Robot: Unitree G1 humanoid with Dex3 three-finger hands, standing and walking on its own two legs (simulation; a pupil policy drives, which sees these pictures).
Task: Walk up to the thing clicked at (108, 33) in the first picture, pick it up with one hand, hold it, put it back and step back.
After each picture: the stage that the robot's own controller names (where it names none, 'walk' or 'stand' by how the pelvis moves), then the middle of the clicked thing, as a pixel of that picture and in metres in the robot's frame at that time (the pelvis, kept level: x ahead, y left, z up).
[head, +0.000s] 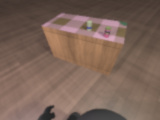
stand; (107, 32) +0.96 -0.14 -0.01
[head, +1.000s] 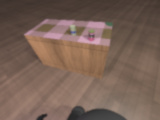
walk; (91, 35) +0.86 +0.09 +0.01
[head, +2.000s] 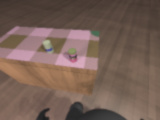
stand; (72, 55) +0.49 +0.21 +0.01
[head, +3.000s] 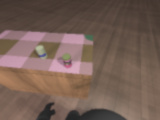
stand; (67, 61) +0.46 +0.22 -0.01
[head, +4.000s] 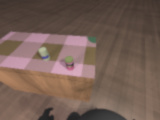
stand; (69, 63) +0.44 +0.20 -0.01
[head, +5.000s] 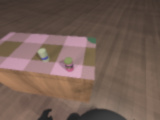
stand; (69, 64) +0.43 +0.21 -0.01
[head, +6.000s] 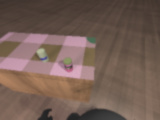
stand; (68, 65) +0.42 +0.21 -0.01
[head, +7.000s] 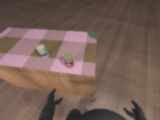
rise first; (69, 61) +0.43 +0.21 -0.01
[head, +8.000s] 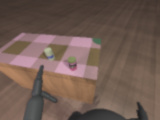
rise first; (72, 63) +0.44 +0.21 -0.01
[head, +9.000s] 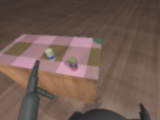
go down; (73, 64) +0.43 +0.21 -0.01
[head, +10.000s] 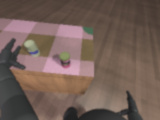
go down; (65, 60) +0.42 +0.18 +0.01
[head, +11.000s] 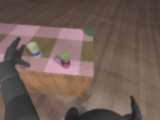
approach; (65, 60) +0.42 +0.19 +0.02
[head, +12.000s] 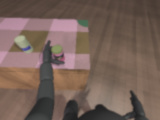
close; (58, 54) +0.44 +0.21 +0.05
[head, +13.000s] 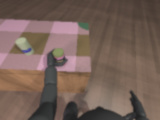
lift; (60, 57) +0.42 +0.21 +0.05
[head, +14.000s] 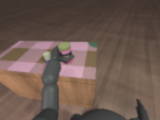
lift; (66, 53) +0.34 +0.18 +0.23
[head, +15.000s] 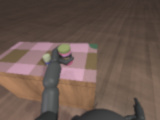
hold; (66, 55) +0.33 +0.18 +0.23
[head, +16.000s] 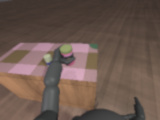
hold; (67, 55) +0.34 +0.16 +0.22
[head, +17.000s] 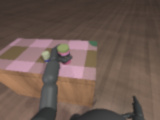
crouch; (64, 54) +0.36 +0.19 +0.20
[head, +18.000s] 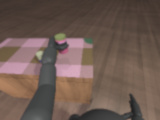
lower; (61, 44) +0.45 +0.20 +0.21
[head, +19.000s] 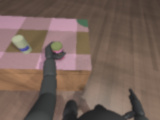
lower; (58, 51) +0.46 +0.21 +0.06
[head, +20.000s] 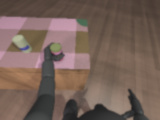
lower; (57, 52) +0.45 +0.22 +0.06
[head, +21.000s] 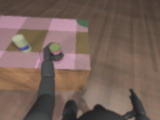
lower; (56, 52) +0.45 +0.22 +0.06
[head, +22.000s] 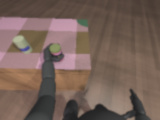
lower; (57, 53) +0.44 +0.22 +0.06
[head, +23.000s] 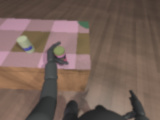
open; (60, 55) +0.43 +0.20 +0.05
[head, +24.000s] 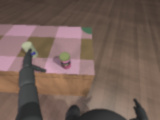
sink last; (65, 61) +0.41 +0.19 +0.04
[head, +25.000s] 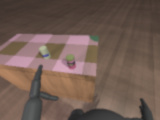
stand; (71, 62) +0.44 +0.21 +0.03
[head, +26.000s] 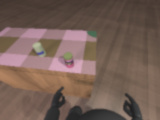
stand; (69, 60) +0.43 +0.20 +0.03
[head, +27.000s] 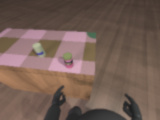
stand; (68, 60) +0.43 +0.20 +0.03
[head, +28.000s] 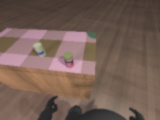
stand; (69, 60) +0.43 +0.20 +0.03
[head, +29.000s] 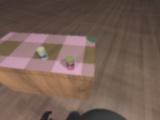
walk; (70, 63) +0.44 +0.20 -0.01
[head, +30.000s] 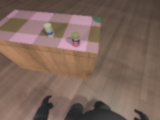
walk; (75, 40) +0.62 +0.18 +0.00
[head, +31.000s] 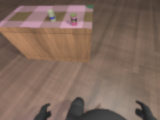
walk; (73, 19) +0.94 +0.27 +0.02
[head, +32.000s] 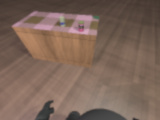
stand; (81, 26) +1.01 +0.19 +0.00
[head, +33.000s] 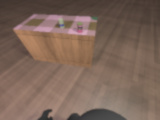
stand; (79, 27) +1.02 +0.20 -0.01
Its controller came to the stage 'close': yes
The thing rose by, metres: 0.23
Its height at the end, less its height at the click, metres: +0.00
